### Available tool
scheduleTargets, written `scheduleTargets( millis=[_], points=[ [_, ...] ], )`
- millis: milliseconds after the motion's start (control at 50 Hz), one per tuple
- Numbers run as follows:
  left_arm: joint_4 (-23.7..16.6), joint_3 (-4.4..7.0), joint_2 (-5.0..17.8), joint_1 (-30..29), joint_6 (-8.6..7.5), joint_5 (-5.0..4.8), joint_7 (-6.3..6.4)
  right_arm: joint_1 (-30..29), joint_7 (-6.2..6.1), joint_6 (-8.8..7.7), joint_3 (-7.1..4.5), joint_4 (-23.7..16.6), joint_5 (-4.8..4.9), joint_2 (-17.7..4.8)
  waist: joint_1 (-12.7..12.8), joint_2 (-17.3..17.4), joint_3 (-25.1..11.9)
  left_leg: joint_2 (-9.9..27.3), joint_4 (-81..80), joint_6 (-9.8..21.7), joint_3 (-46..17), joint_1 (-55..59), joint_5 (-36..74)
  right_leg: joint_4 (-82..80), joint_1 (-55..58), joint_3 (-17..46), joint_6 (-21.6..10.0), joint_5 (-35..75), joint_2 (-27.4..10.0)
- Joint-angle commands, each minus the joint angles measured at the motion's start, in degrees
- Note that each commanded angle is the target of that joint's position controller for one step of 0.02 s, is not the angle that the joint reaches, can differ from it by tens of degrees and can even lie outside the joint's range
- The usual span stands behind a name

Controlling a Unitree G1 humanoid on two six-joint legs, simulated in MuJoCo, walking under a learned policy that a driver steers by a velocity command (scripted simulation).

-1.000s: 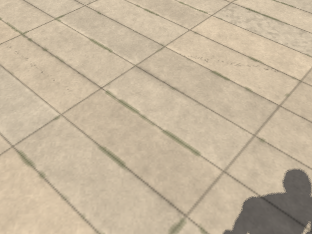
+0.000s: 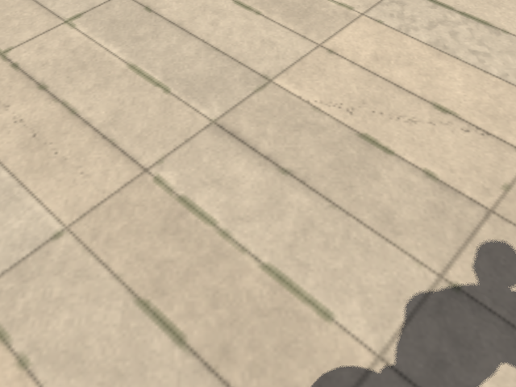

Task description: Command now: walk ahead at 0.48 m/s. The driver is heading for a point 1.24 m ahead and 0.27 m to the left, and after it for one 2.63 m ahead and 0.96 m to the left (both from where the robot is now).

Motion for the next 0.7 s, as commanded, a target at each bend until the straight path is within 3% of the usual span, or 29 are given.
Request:
scheduleTargets(
  millis=[20, 40, 60, 80, 120, 160, 200, 300, 400, 460, 500, 520, 540, 560, 580, 600, 620, 660, 700],
  points=[
    [-3.8, 1.66, 5.6, 5.0, -0.15, -0.8, -0.88, 25.9, -0.19, 0.72, -4.58, 5.4, 0.28, -14.6, -8.2, 8.1, -19.5, 25.3, -16.7, 13.8, -50.1, 42.9, -18.7, 47.7, -36.7, 5.1, -1.7, -1.0, 2.2],
    [-5.7, 2.17, 7.3, -1.0, 0.05, 0.01, -0.82, 18.7, -0.02, 0.72, -3.78, 4.2, 1.35, -11.5, -5.3, 4.4, -9.4, 23.6, -18.8, 11.5, -41.8, 34.3, -24.6, 47.3, -41.0, 6.3, -2.4, 4.4, -2.4],
    [-6.9, 2.21, 7.1, -5.5, -0.22, 0.48, -1.09, 14.7, 0.27, 0.19, -2.73, 3.4, 1.53, -7.4, -4.6, 0.6, -3.6, 21.3, -21.3, 9.7, -34.7, 25.5, -20.9, 43.9, -40.2, 5.9, -2.5, 8.8, -4.5],
    [-6.9, 2.28, 5.9, -6.6, -0.02, 0.66, -1.21, 13.5, 0.22, -0.41, -2.07, 3.6, 1.14, -5.3, -2.6, -0.8, -1.0, 18.7, -22.6, 7.6, -29.3, 19.9, -14.9, 40.4, -37.4, 5.8, -2.3, 10.7, -6.1],
    [-6.5, 2.08, 3.7, -4.7, 1.4, 1.68, -1.73, 15.6, -0.31, -1.44, -1.09, 5.4, 0.98, -3.0, 0.0, 0.4, -0.7, 15.3, -23.5, 5.4, -21.4, 14.5, -4.6, 35.7, -32.1, 5.5, -1.0, 11.4, -7.6],
    [-7.3, 2.19, 3.4, -6.2, 2.36, 1.7, -2.07, 19.1, -0.5, -2.27, -1.16, 6.7, 0.99, -4.5, 0.6, 1.3, -0.4, 14.0, -23.8, 5.3, -17.6, 14.2, 2.4, 32.8, -33.3, 4.0, 0.0, 12.6, -7.9],
    [-9.4, 2.35, 4.2, -11.5, 2.98, 1.67, -2.34, 21.3, -0.53, -2.4, -1.28, 7.1, 1.1, -6.0, 0.1, 2.0, 1.0, 13.0, -25.2, 4.9, -15.0, 15.4, 4.1, 28.7, -37.7, 2.6, 1.0, 16.5, -8.7],
    [-14.1, 1.9, 4.0, -24.8, 2.85, 0.71, -2.82, 26.9, -0.56, -2.13, -0.57, 7.9, 1.28, -5.3, -3.3, 2.9, 2.3, 10.6, -24.9, 2.2, -10.4, 20.3, 15.1, 12.6, -41.0, -0.9, 2.5, 26.2, -7.7],
    [-16.9, 1.49, 4.1, -32.5, 2.41, 0.37, -2.71, 32.0, -1.3, -1.94, -0.4, 9.5, 0.76, -5.8, -5.8, 4.0, 2.3, 12.6, -22.1, 2.3, -9.8, 30.2, 23.3, 2.7, -41.0, -2.9, 1.1, 26.7, -5.1],
    [-17.3, 1.96, 5.3, -31.1, 1.69, 0.4, -2.35, 30.6, -1.82, -1.78, -0.66, 9.7, 0.24, -6.8, -3.6, 4.5, 1.3, 14.4, -16.6, 2.4, -9.0, 34.4, 36.0, -1.0, -36.5, -3.3, -1.5, 20.6, -3.0],
    [-14.1, 3.11, 7.2, -20.5, 1.03, 0.49, -1.55, 29.0, -1.91, -1.61, -0.99, 9.6, 0.15, -7.9, 1.0, 5.0, -4.1, 13.9, -4.6, 1.3, -8.0, 34.6, 47.5, -4.1, -24.2, -4.1, -3.9, 17.4, 0.5],
    [-11.1, 3.99, 8.8, -10.9, 0.44, 1.13, -1.02, 27.7, -1.79, -1.47, -0.95, 9.2, 0.65, -7.9, 5.3, 3.9, -8.8, 12.2, 6.4, 0.2, -6.4, 28.9, 41.8, -7.5, -11.3, -2.7, -5.5, 20.7, -0.8],
    [-9.3, 5.4, 13.8, -0.9, 0.15, 2.62, -0.39, 27.6, -1.54, -1.61, -0.31, 7.1, 1.31, -5.8, 8.1, -1.6, -16.3, 9.0, 23.7, -0.7, -4.3, 16.7, 20.3, -7.4, 3.6, 11.6, -8.6, 16.9, -14.0],
    [-9.1, 6.35, 17.4, -0.5, 0.66, 2.61, -0.92, 35.3, -0.8, -1.36, 0.23, 7.0, 3.48, -0.8, 3.8, -13.7, -21.8, -2.5, 44.1, -2.8, -4.1, -3.7, -25.7, -14.0, 16.2, 40.1, -18.0, 16.0, -28.4],
    [-9.8, 5.8, 13.9, -5.7, 1.36, 0.52, -1.44, 29.7, -1.08, -0.96, -1.23, 6.9, 1.82, -6.6, 3.0, -2.8, -16.2, 1.2, 46.5, -1.7, -11.1, -8.6, -21.7, -16.8, 10.3, 38.3, -15.5, 9.8, -24.6],
    [-10.7, 4.76, 10.7, -11.8, 1.2, 0.0, -1.65, 24.1, -0.79, -1.28, -1.39, 4.9, 1.45, -6.3, 1.2, -2.1, -7.9, 3.4, 43.8, -1.7, -11.0, -9.9, -16.0, -18.8, 1.4, 29.2, -13.3, 11.4, -22.6],
    [-10.7, 4.03, 7.9, -14.2, 0.72, 0.31, -1.83, 21.9, -0.67, -1.42, -1.36, 4.5, 1.29, -5.4, -0.3, 0.1, -4.1, 5.2, 40.7, -1.9, -10.8, -8.0, -12.8, -20.8, -5.0, 23.5, -11.5, 17.8, -20.0],
    [-9.1, 2.94, 4.8, -13.5, -0.04, 0.15, -1.28, 23.1, -0.06, -0.04, -1.29, 4.9, -0.1, -3.3, -3.3, -1.5, -2.5, 7.0, 35.8, -3.1, -10.3, -2.9, -10.9, -22.7, -11.8, 15.2, -8.3, 24.5, -15.6],
    [-7.5, 2.89, 5.6, -10.1, -0.9, -0.01, -1.01, 22.9, 0.56, 1.04, -1.34, 4.6, -0.38, -2.3, -4.1, -2.1, -2.4, 7.1, 33.5, -4.2, -9.0, -2.4, -10.2, -23.4, -12.8, 12.2, -8.1, 29.9, -14.5]
  ],
)
Velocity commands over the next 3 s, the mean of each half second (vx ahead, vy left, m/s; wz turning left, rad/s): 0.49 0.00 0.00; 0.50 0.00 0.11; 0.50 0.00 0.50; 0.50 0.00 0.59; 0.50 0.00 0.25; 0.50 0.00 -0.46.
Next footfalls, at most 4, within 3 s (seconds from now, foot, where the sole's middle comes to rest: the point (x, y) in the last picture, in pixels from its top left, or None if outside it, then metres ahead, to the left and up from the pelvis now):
0.52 right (314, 375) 0.47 -0.09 -0.75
1.08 left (249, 269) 0.76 0.08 -0.75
1.64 right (267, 171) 1.12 0.04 -0.75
2.18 left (167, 153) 1.19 0.38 -0.75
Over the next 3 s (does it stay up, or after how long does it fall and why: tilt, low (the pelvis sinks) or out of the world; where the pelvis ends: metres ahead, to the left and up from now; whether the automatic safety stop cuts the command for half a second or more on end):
stays up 1.46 0.51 0.03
